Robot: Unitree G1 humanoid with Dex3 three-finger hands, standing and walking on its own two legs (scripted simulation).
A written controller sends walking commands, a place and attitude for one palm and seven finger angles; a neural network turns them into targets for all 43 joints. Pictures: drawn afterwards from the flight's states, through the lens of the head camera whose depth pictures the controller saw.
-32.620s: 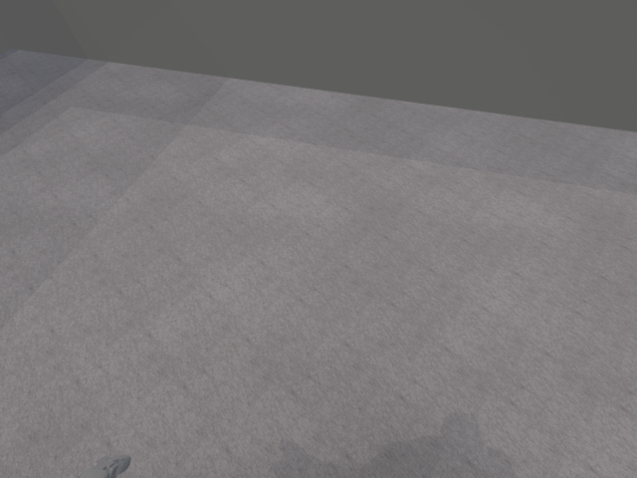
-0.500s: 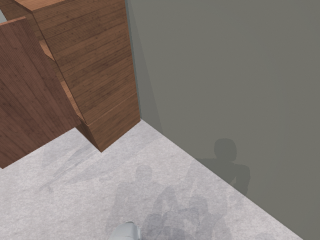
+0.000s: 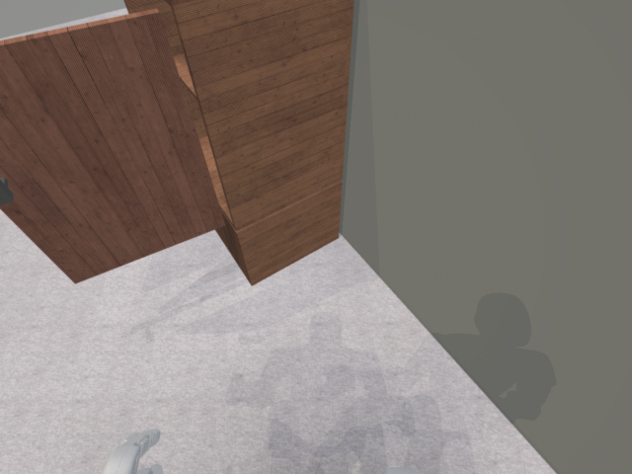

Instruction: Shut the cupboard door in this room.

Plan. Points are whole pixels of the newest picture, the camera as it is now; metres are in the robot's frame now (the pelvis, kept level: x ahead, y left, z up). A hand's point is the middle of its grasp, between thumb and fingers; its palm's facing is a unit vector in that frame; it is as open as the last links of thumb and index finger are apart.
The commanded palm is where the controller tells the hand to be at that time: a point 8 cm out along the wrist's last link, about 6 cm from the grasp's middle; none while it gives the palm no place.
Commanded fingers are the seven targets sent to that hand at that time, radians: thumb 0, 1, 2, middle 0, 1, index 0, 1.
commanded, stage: turn to face it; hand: left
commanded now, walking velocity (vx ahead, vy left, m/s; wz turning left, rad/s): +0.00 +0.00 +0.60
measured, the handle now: out of the picture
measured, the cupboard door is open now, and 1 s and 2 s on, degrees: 84 84 84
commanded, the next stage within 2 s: take the last steps up to it in 0.62 s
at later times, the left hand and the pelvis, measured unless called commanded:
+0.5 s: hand out of the picture -0.05 +0.17 -0.17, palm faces +0.34 -0.90 -0.26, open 7.4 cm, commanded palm none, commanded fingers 0.00 0.90 0.90 -0.20 -0.30 -0.20 -0.30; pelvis -0.01 -0.03 +0.00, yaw +19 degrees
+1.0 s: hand out of the picture -0.03 +0.18 -0.15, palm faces +0.43 -0.86 -0.27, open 7.4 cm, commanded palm none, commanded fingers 0.00 0.90 0.90 -0.20 -0.30 -0.20 -0.30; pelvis +0.00 -0.03 -0.01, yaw +26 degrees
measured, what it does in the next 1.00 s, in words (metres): steps on the spot, turning left: right foot, then left foot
